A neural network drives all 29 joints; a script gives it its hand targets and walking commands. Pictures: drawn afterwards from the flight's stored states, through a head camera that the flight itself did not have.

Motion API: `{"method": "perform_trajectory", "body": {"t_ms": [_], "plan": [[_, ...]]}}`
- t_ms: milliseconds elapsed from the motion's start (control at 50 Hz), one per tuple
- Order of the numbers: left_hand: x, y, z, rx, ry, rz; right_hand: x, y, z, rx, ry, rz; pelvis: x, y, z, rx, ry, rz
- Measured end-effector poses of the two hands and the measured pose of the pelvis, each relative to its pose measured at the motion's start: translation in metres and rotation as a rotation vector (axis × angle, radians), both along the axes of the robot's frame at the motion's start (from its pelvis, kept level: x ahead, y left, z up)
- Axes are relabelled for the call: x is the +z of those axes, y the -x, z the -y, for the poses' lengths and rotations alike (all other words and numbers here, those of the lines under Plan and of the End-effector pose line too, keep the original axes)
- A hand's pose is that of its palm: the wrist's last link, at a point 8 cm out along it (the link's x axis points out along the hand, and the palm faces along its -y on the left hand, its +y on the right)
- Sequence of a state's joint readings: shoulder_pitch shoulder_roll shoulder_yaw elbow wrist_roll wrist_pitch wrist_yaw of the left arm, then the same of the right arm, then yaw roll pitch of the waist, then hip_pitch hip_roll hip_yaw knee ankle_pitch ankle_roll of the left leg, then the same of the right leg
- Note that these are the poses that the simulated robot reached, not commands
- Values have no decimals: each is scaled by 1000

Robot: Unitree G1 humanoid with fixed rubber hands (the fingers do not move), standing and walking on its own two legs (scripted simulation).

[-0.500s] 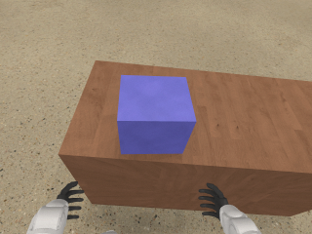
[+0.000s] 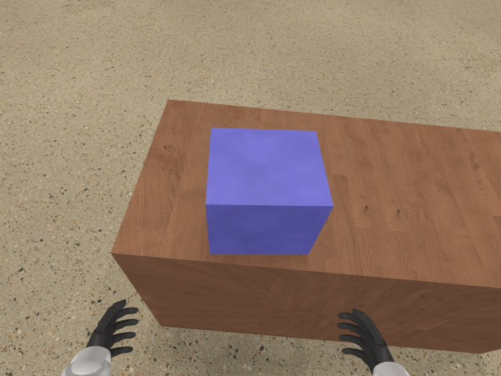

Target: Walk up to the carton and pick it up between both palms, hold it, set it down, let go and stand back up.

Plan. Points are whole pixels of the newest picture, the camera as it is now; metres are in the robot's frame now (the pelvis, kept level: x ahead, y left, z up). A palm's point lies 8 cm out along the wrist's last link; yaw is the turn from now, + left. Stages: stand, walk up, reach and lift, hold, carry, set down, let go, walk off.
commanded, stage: reach and lift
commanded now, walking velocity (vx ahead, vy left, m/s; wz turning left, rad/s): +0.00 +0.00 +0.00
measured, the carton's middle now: (261, 193) +0.46 -0.02 -0.04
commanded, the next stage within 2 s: none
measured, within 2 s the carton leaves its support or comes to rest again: neither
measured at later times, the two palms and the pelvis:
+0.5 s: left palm (109, 333) +0.19 +0.22 -0.06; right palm (382, 340) +0.19 -0.22 -0.06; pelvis +0.01 +0.00 +0.01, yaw -1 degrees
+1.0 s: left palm (115, 304) +0.23 +0.22 -0.05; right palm (374, 299) +0.25 -0.21 -0.04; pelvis +0.03 -0.01 +0.00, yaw +0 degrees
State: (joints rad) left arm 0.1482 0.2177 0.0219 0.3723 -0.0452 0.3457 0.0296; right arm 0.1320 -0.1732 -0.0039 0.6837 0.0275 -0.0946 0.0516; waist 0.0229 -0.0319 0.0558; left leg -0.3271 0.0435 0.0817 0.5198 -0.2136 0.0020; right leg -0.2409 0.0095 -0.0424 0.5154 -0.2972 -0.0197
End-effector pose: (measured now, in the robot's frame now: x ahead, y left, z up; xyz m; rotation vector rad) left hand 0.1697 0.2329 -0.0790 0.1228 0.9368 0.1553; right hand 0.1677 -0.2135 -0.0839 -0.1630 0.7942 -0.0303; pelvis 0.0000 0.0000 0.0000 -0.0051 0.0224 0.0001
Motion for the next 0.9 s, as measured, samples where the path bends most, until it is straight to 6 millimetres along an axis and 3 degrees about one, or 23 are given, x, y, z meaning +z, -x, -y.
{"method": "perform_trajectory", "body": {"t_ms": [120, 280, 460, 660, 900], "plan": [[6, 9, -1, 14, -7, 28, 13, 2, 13, 15, 23, 24, 7, -8, -6, 5, -1, 47], [-2, 15, 11, 20, 20, 74, 23, -1, 12, 13, 15, 68, 10, -5, -3, -6, -4, 29], [13, -15, 15, 28, 24, 233, 23, -17, 6, -15, -32, 126, 9, -9, 0, -17, -11, 17], [28, -44, 6, 25, 16, 334, 38, -58, 2, -28, -71, 270, 9, -23, 2, -15, -15, 20], [36, -58, 11, -1, 35, 478, 49, -82, -5, -23, -107, 415, 6, -33, 6, -11, -16, 20]]}}
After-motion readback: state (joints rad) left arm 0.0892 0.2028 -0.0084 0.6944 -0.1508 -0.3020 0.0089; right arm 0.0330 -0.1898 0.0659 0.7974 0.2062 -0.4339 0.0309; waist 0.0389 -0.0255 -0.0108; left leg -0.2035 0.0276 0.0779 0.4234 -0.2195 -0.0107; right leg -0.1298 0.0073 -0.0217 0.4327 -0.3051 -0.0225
